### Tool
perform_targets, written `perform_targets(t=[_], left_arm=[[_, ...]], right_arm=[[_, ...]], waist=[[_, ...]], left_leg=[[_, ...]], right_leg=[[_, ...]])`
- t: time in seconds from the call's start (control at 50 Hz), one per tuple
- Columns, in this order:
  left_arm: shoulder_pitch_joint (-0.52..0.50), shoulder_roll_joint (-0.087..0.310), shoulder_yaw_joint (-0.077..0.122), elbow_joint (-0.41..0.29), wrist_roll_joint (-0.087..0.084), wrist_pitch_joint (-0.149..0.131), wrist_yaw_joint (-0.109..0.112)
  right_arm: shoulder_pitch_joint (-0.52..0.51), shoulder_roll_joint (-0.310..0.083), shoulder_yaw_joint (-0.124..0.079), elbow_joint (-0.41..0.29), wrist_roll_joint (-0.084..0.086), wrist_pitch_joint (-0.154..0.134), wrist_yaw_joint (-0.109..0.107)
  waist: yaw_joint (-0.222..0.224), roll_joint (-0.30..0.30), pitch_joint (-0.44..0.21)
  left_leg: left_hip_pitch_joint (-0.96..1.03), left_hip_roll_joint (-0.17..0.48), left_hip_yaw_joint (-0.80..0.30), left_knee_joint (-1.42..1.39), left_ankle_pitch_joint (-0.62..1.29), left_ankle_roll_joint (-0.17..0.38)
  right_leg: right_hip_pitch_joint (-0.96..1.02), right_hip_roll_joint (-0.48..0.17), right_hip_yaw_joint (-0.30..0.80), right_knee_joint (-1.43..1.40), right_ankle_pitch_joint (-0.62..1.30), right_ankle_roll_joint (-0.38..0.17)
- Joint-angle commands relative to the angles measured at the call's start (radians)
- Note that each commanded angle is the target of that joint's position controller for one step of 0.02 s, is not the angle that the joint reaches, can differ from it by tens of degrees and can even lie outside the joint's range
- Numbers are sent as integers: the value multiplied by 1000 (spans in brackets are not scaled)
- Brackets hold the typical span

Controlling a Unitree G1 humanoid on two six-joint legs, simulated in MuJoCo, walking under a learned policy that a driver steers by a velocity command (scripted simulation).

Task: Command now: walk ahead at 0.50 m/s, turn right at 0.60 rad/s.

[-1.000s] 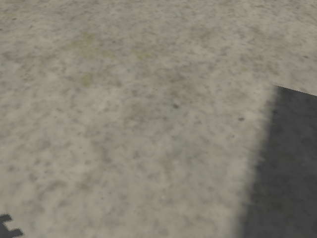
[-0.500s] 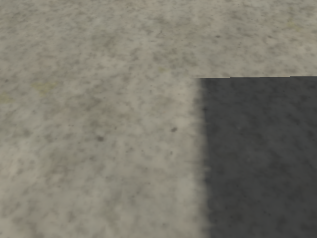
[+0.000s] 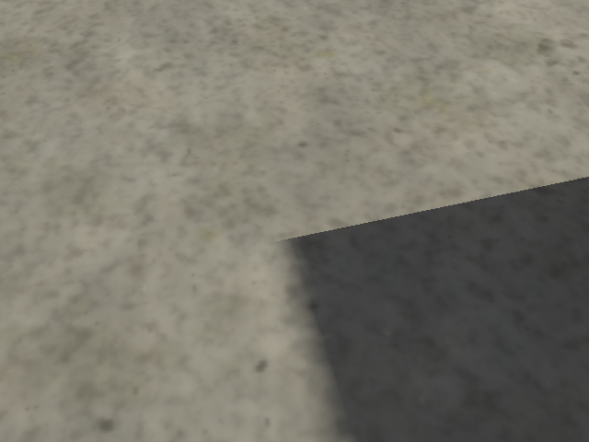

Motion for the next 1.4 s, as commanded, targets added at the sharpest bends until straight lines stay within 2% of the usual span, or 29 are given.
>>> perform_targets(t=[0.02,0.2,0.28,0.32,0.36,0.38,0.4,0.42,0.44,0.46,0.5,0.58,0.7,0.8,0.88,0.92,0.94,0.96,0.98,1.0,1.02,1.04,1.1,1.2,1.3,1.34,1.36,1.38,1.4], left_arm=[[-42,92,33,-100,-4,-9,-7],[-227,8,-2,-150,9,-21,-38],[-336,16,-6,-189,6,-33,-57],[-332,41,3,-197,12,-34,-61],[-150,99,37,-148,20,-31,-55],[6,157,65,-100,18,-26,-42],[121,270,88,-82,29,-21,-27],[123,240,72,-88,16,-25,-28],[70,178,49,-85,19,-34,-35],[15,146,38,-82,18,-40,-36],[-88,80,18,-79,27,-53,-40],[-119,82,24,-44,38,-89,-36],[-83,105,27,12,42,-98,-14],[-7,128,36,72,25,-72,-5],[-29,173,49,73,19,-34,15],[-48,172,43,59,19,-22,30],[40,75,10,18,47,-42,22],[40,35,-14,5,46,-82,1],[-73,118,8,-17,4,-114,-19],[-136,118,4,-42,-12,-131,-24],[-152,107,3,-41,7,-136,-18],[-148,119,13,-35,28,-128,-11],[-103,88,11,-33,43,-94,-10],[-273,35,-11,-78,48,-89,-8],[-297,91,13,-89,31,-93,-22],[-208,110,26,-67,41,-102,-21],[-146,145,34,-64,58,-106,-14],[-115,193,36,-75,77,-98,-4],[-75,197,46,-52,56,-75,-11]], right_arm=[[55,-99,-29,-25,-4,-7,-9],[104,-171,-47,53,13,-3,-10],[175,-209,-56,103,38,17,-8],[180,-229,-60,121,48,29,-11],[161,-240,-58,130,53,41,-18],[170,-207,-42,125,40,39,-24],[229,-107,-4,75,6,26,-17],[243,-100,5,95,12,4,-9],[159,-182,-21,71,50,-8,0],[92,-175,-18,49,61,-14,1],[92,-161,-23,64,31,-4,-7],[133,-107,-16,90,34,45,-9],[-25,-78,-7,43,30,36,6],[-149,-61,6,-26,29,33,39],[-86,-110,-18,-57,27,40,57],[185,-206,-71,-4,30,47,39],[286,-321,-103,5,29,54,19],[270,-303,-90,-15,38,46,21],[264,-233,-70,-16,29,42,19],[217,-199,-62,-21,28,38,15],[151,-176,-54,-32,28,37,13],[102,-145,-44,-49,21,37,9],[68,-152,-45,-71,15,36,-3],[117,-201,-63,-50,26,57,-33],[157,-183,-65,-37,33,94,-51],[99,-160,-61,-65,31,99,-57],[106,-113,-47,-84,22,95,-54],[248,-37,-24,-87,1,93,-50],[382,-103,-25,-83,27,91,-42]], waist=[[-42,155,-17],[-82,89,29],[-100,91,68],[-70,112,51],[51,125,-71],[119,106,-166],[108,-109,-317],[94,-165,-454],[102,-97,-320],[79,-78,-189],[5,-45,-79],[-43,-34,-29],[12,-10,39],[62,14,78],[-5,-47,-13],[-155,-15,-164],[-128,200,-293],[-102,251,-425],[-153,165,-352],[-135,108,-223],[-86,31,-129],[-50,37,-86],[0,76,-60],[-55,109,-29],[-52,156,-82],[9,164,-106],[27,102,-190],[-33,-145,-307],[-59,-307,-424]], left_leg=[[239,278,-295,-281,-2,138],[250,261,-5,-349,243,157],[334,303,17,-337,281,150],[392,322,29,-271,467,136],[365,287,93,-35,761,96],[217,243,122,174,672,58],[-186,123,137,576,162,-10],[-320,21,-47,783,-403,-24],[-419,79,-109,841,-367,-11],[-439,121,-84,802,-287,2],[-350,184,-86,679,-150,-5],[-296,191,-105,607,-14,-41],[-325,137,-94,267,306,-38],[-388,115,-46,121,264,6],[-249,20,61,117,46,74],[163,-29,30,50,85,145],[566,223,-395,53,74,293],[755,374,-879,-129,-57,437],[721,345,-774,-174,-108,372],[583,306,-632,-182,-74,327],[419,264,-526,-194,26,297],[301,231,-452,-215,130,282],[128,188,-365,-261,280,291],[2,80,-221,-203,411,201],[121,111,-367,-51,306,133],[132,85,-396,75,276,89],[86,23,-356,238,166,47],[-119,-87,-258,512,-442,-12],[-269,-77,-208,732,-576,-43]], right_leg=[[-270,-121,23,7,88,12],[-254,-117,-52,-410,385,17],[-223,-92,-97,-557,352,-17],[-169,-63,-124,-602,267,-49],[126,3,-176,-679,294,-99],[395,-13,-132,-662,330,-126],[794,-284,302,-662,252,-261],[839,-418,656,-824,177,-352],[739,-386,530,-852,144,-306],[592,-337,376,-866,189,-270],[362,-263,203,-929,319,-226],[226,-251,51,-1042,408,-232],[264,-220,-147,-1082,451,-166],[455,-278,-203,-1031,540,-147],[557,-293,-253,-793,1095,-101],[386,-234,-292,-396,1095,-44],[-13,-115,-288,-12,509,20],[-280,63,-83,218,-182,46],[-389,-11,24,248,-131,19],[-409,-57,7,179,-46,-1],[-370,-96,-7,73,11,0],[-299,-123,-11,-5,48,10],[-199,-129,-36,-119,95,58],[-80,-38,-84,-512,415,102],[-1,10,-21,-682,445,72],[100,-16,-24,-758,496,32],[267,-117,36,-760,655,-15],[551,-369,273,-688,1055,-132],[656,-529,568,-729,858,-286]])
